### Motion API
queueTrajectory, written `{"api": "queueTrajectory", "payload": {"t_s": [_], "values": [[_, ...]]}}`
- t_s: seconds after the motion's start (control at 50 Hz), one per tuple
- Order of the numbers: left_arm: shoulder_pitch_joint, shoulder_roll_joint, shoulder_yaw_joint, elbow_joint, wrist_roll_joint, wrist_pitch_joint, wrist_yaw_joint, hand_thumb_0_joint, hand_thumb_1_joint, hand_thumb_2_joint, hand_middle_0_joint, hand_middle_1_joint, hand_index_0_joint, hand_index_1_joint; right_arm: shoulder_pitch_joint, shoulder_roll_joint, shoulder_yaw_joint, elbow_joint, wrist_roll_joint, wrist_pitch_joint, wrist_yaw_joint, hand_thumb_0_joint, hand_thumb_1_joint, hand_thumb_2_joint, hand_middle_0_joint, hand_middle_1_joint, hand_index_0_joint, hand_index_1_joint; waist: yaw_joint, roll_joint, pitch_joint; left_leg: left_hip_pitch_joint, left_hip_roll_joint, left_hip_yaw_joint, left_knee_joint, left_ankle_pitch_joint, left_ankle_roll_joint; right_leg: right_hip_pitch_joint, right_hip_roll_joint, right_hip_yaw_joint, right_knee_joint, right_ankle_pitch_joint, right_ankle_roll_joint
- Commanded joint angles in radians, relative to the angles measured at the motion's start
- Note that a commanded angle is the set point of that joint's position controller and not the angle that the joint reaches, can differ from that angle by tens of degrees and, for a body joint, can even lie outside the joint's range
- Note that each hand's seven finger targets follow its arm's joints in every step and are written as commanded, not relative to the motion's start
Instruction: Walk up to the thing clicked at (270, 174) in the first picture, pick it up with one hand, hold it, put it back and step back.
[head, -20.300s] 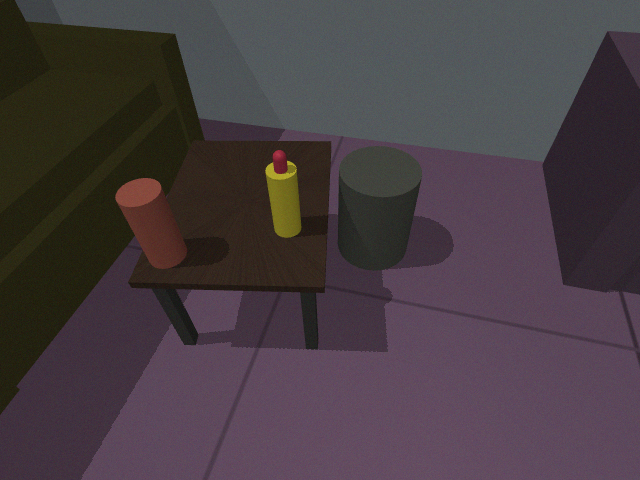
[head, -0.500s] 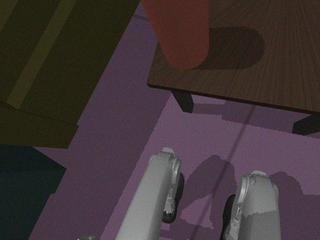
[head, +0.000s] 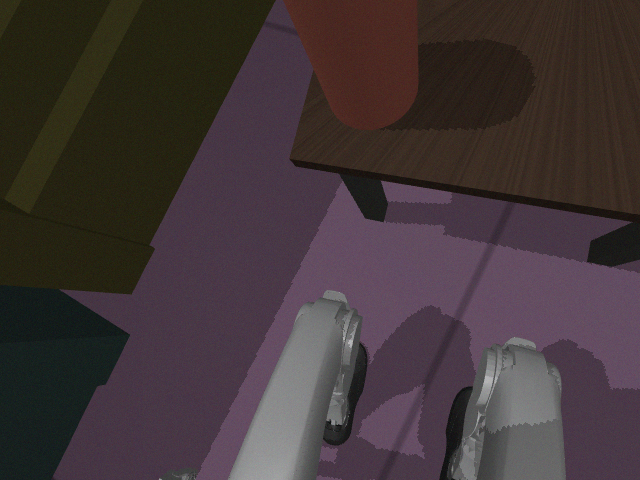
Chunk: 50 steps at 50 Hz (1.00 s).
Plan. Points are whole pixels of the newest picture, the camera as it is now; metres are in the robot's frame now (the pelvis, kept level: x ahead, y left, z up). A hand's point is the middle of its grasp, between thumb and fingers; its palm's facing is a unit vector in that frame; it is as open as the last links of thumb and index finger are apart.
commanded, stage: lower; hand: right
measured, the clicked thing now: out of the picture +0.61 -0.23 +0.07
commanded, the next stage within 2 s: rest in 0.04 s
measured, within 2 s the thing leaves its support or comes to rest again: neither
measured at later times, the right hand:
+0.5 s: hand out of the picture +0.61 -0.27 +0.03, palm faces +0.35 +0.94 -0.04, open 11.0 cm
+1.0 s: hand out of the picture +0.61 -0.28 +0.03, palm faces +0.34 +0.94 -0.04, open 13.2 cm
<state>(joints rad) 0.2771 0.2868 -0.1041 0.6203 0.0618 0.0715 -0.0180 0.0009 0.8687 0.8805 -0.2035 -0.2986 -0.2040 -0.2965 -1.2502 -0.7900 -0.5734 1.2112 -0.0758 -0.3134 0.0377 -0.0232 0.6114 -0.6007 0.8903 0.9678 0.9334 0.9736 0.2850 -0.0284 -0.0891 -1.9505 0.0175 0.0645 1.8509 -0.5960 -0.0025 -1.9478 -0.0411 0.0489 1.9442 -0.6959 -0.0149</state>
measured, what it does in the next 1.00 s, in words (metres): stands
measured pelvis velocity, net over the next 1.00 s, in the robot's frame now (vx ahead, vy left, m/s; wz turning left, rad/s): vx -0.01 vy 0.00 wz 0.01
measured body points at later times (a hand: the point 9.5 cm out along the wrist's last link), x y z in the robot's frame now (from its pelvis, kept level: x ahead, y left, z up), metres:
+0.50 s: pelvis -0.01 +0.00 -0.01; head +0.26 -0.04 +0.35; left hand -0.01 +0.27 -0.11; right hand +0.59 -0.32 +0.03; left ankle +0.09 +0.12 -0.44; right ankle +0.05 -0.11 -0.44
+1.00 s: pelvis -0.01 +0.00 -0.02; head +0.25 -0.04 +0.34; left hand -0.01 +0.27 -0.12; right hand +0.59 -0.33 +0.03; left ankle +0.09 +0.12 -0.44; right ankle +0.05 -0.11 -0.44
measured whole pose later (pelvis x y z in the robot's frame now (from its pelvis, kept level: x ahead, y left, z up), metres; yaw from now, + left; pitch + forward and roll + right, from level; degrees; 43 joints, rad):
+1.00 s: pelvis -0.01 +0.00 -0.02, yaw +0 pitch +39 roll +6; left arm 0.26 0.30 -0.13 0.59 0.06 0.10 -0.02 0.00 0.86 0.92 -0.22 -0.31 -0.21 -0.32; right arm -1.34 -0.87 -0.54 1.25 -0.08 -0.29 0.06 -0.01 0.51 -0.32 0.69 0.55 0.70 0.54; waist 0.30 -0.03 -0.07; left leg -2.02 0.02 0.08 1.91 -0.58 0.00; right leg -2.03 -0.03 0.06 2.01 -0.68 -0.02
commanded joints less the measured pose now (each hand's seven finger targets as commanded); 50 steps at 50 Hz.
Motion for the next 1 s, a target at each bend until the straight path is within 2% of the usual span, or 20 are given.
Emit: {"api": "queueTrajectory", "payload": {"t_s": [0.0, 0.02, 0.06, 0.1, 0.14, 0.18, 0.22, 0.26, 0.3, 0.34, 0.38, 0.42, 0.46, 0.54, 0.56, 0.6, 0.64, 0.74, 0.88, 0.98], "values": [[0.269, 0.22, 0.074, 0.008, 0.004, 0.008, 0.014, 0.0, 0.915, 0.898, -0.204, -0.305, -0.208, -0.301, -0.543, -0.335, -0.016, -0.34, 0.028, -0.112, -0.015, 0.0, 0.323, -0.676, 1.104, 0.93, 1.133, 0.931, 0.0, -0.36, -0.832, 0.448, -0.02, -0.013, -0.162, 0.287, 0.043, 0.567, 0.001, 0.019, -0.213, 0.376, 0.002], [0.266, 0.22, 0.074, 0.008, 0.004, 0.009, 0.015, 0.0, 0.878, 0.91, -0.203, -0.301, -0.199, -0.305, -0.544, -0.321, -0.011, -0.33, 0.029, -0.109, -0.018, 0.0, 0.36, -0.699, 1.03, 0.94, 1.067, 0.941, 0.006, -0.364, -0.821, 0.43, -0.02, -0.011, -0.16, 0.28, 0.042, 0.578, 0.001, 0.023, -0.211, 0.375, 0.002], [0.272, 0.221, 0.071, 0.011, 0.006, 0.011, 0.014, 0.0, 0.879, 0.92, -0.207, -0.302, -0.201, -0.309, -0.523, -0.321, -0.012, -0.301, 0.026, -0.107, -0.014, 0.0, 0.3, -0.808, 1.146, 1.061, 1.19, 1.062, 0.011, -0.339, -0.821, 0.457, -0.02, -0.009, -0.157, 0.302, 0.043, 0.552, 0.003, 0.02, -0.207, 0.385, 0.002], [0.267, 0.22, 0.071, 0.008, 0.006, 0.013, 0.014, 0.0, 0.885, 0.91, -0.206, -0.304, -0.203, -0.307, -0.542, -0.331, -0.009, -0.32, 0.024, -0.106, -0.013, 0.0, 0.342, -0.707, 1.039, 0.941, 1.066, 0.942, 0.006, -0.364, -0.817, 0.433, -0.02, -0.01, -0.157, 0.283, 0.045, 0.553, 0.004, 0.021, -0.209, 0.374, 0.002], [0.265, 0.227, 0.071, 0.009, 0.005, 0.014, 0.013, 0.0, 0.878, 0.92, -0.208, -0.303, -0.202, -0.31, -0.521, -0.328, -0.011, -0.288, 0.022, -0.102, -0.01, 0.0, 0.275, -0.799, 1.14, 1.049, 1.181, 1.049, 0.008, -0.357, -0.802, 0.414, -0.019, -0.005, -0.147, 0.275, 0.045, 0.56, 0.002, 0.031, -0.212, 0.373, 0.005], [0.264, 0.232, 0.073, 0.006, 0.006, 0.013, 0.015, 0.0, 0.889, 0.91, -0.206, -0.305, -0.204, -0.307, -0.528, -0.316, -0.008, -0.3, 0.026, -0.101, -0.01, 0.0, 0.335, -0.705, 1.017, 0.933, 1.052, 0.934, 0.011, -0.362, -0.796, 0.386, -0.017, 0.0, -0.138, 0.278, 0.045, 0.586, -0.001, 0.042, -0.208, 0.391, 0.007], [0.265, 0.228, 0.067, 0.006, 0.009, 0.016, 0.012, 0.0, 0.871, 0.923, -0.209, -0.303, -0.202, -0.311, -0.535, -0.324, -0.005, -0.279, 0.02, -0.102, -0.007, 0.0, 0.274, -0.801, 1.136, 1.047, 1.178, 1.048, 0.016, -0.353, -0.795, 0.4, -0.019, -0.002, -0.138, 0.279, 0.045, 0.555, 0.002, 0.037, -0.198, 0.38, 0.003], [0.265, 0.224, 0.065, -0.002, 0.006, 0.019, 0.013, 0.0, 0.883, 0.911, -0.205, -0.302, -0.202, -0.306, -0.536, -0.329, -0.008, -0.288, 0.019, -0.101, -0.009, 0.0, 0.327, -0.718, 1.021, 0.944, 1.055, 0.945, 0.013, -0.341, -0.793, 0.425, -0.017, -0.005, -0.143, 0.266, 0.044, 0.517, 0.006, 0.03, -0.206, 0.343, 0.002], [0.257, 0.226, 0.063, -0.003, 0.008, 0.019, 0.012, 0.0, 0.863, 0.924, -0.21, -0.302, -0.201, -0.312, -0.538, -0.35, -0.011, -0.284, 0.015, -0.102, -0.006, 0.0, 0.265, -0.807, 1.118, 1.041, 1.16, 1.042, 0.01, -0.343, -0.797, 0.429, -0.018, -0.007, -0.142, 0.255, 0.043, 0.496, 0.008, 0.025, -0.201, 0.325, -0.001], [0.264, 0.226, 0.063, -0.005, 0.008, 0.021, 0.013, 0.0, 0.883, 0.908, -0.207, -0.305, -0.204, -0.308, -0.522, -0.336, -0.008, -0.271, 0.014, -0.097, -0.008, 0.0, 0.3, -0.705, 1.006, 0.921, 1.032, 0.922, 0.016, -0.339, -0.793, 0.423, -0.018, -0.004, -0.139, 0.261, 0.042, 0.5, 0.008, 0.025, -0.198, 0.33, 0.0], [0.255, 0.229, 0.06, -0.003, 0.007, 0.02, 0.014, 0.0, 0.868, 0.922, -0.212, -0.304, -0.205, -0.312, -0.515, -0.337, -0.01, -0.254, 0.014, -0.095, -0.006, 0.0, 0.271, -0.778, 1.109, 1.017, 1.15, 1.018, 0.013, -0.339, -0.771, 0.405, -0.017, -0.003, -0.132, 0.249, 0.041, 0.495, 0.007, 0.026, -0.196, 0.321, 0.0], [0.26, 0.231, 0.062, -0.005, 0.008, 0.022, 0.014, 0.0, 0.88, 0.913, -0.207, -0.304, -0.203, -0.308, -0.54, -0.339, -0.004, -0.271, 0.012, -0.096, -0.009, 0.0, 0.342, -0.651, 0.986, 0.877, 1.013, 0.878, 0.018, -0.346, -0.775, 0.386, -0.018, 0.0, -0.134, 0.236, 0.041, 0.504, 0.005, 0.034, -0.199, 0.311, -0.001], [0.254, 0.228, 0.059, -0.004, 0.008, 0.024, 0.017, 0.0, 0.861, 0.923, -0.212, -0.303, -0.204, -0.313, -0.538, -0.328, 0.006, -0.239, 0.009, -0.091, -0.009, 0.0, 0.278, -0.741, 1.089, 0.98, 1.128, 0.981, 0.026, -0.335, -0.755, 0.384, -0.018, 0.0, -0.138, 0.212, 0.039, 0.472, 0.007, 0.029, -0.197, 0.274, -0.003], [0.257, 0.23, 0.055, -0.006, 0.01, 0.024, 0.015, 0.0, 0.879, 0.913, -0.209, -0.304, -0.204, -0.309, -0.513, -0.332, 0.011, -0.22, 0.006, -0.087, 0.0, 0.0, 0.334, -0.657, 0.995, 0.889, 1.033, 0.89, 0.03, -0.316, -0.747, 0.4, -0.019, 0.001, -0.13, 0.236, 0.039, 0.441, 0.007, 0.02, -0.175, 0.29, -0.007], [0.258, 0.231, 0.055, -0.008, 0.008, 0.025, 0.017, 0.0, 0.856, 0.93, -0.209, -0.299, -0.196, -0.314, -0.507, -0.344, 0.005, -0.217, 0.006, -0.087, 0.002, 0.0, 0.254, -0.725, 1.036, 0.934, 1.064, 0.935, 0.025, -0.308, -0.745, 0.413, -0.018, -0.002, -0.135, 0.232, 0.037, 0.426, 0.008, 0.015, -0.169, 0.279, -0.01], [0.252, 0.231, 0.053, -0.009, 0.011, 0.027, 0.016, 0.0, 0.877, 0.913, -0.21, -0.304, -0.205, -0.31, -0.513, -0.343, 0.015, -0.225, 0.003, -0.089, 0.009, 0.0, 0.329, -0.643, 0.984, 0.869, 1.02, 0.869, 0.029, -0.317, -0.744, 0.413, -0.018, -0.001, -0.127, 0.23, 0.037, 0.41, 0.009, 0.015, -0.166, 0.271, -0.01], [0.249, 0.231, 0.048, -0.012, 0.01, 0.028, 0.016, 0.0, 0.853, 0.927, -0.215, -0.303, -0.205, -0.315, -0.5, -0.339, 0.017, -0.192, 0.001, -0.082, 0.011, 0.0, 0.276, -0.701, 1.053, 0.934, 1.087, 0.935, 0.03, -0.301, -0.729, 0.417, -0.019, -0.001, -0.124, 0.223, 0.036, 0.379, 0.01, 0.012, -0.159, 0.258, -0.012], [0.248, 0.24, 0.049, -0.017, 0.01, 0.031, 0.017, 0.0, 0.868, 0.917, -0.212, -0.306, -0.205, -0.314, -0.515, -0.322, 0.03, -0.198, 0.003, -0.065, 0.009, 0.0, 0.37, -0.417, 0.77, 0.614, 0.784, 0.615, 0.032, -0.346, -0.719, 0.362, -0.019, 0.006, -0.119, 0.207, 0.037, 0.437, 0.005, 0.023, -0.17, 0.267, -0.006], [0.25, 0.239, 0.045, -0.028, 0.007, 0.038, 0.017, 0.0, 0.85, 0.93, -0.216, -0.306, -0.202, -0.321, -0.506, -0.316, 0.031, -0.167, 0.008, -0.041, 0.013, 0.0, 0.437, -0.28, 0.601, 0.448, 0.609, 0.449, 0.04, -0.291, -0.719, 0.404, -0.019, 0.013, -0.126, 0.188, 0.032, 0.38, 0.009, 0.026, -0.174, 0.223, -0.011], [0.251, 0.244, 0.048, -0.023, 0.006, 0.037, 0.019, 0.0, 0.854, 0.929, -0.216, -0.308, -0.204, -0.321, -0.538, -0.318, 0.047, -0.21, 0.007, -0.042, 0.01, 0.0, 0.419, -0.207, 0.481, 0.337, 0.484, 0.337, 0.033, -0.34, -0.724, 0.345, -0.02, 0.015, -0.118, 0.184, 0.037, 0.44, 0.003, 0.039, -0.181, 0.246, -0.005]]}}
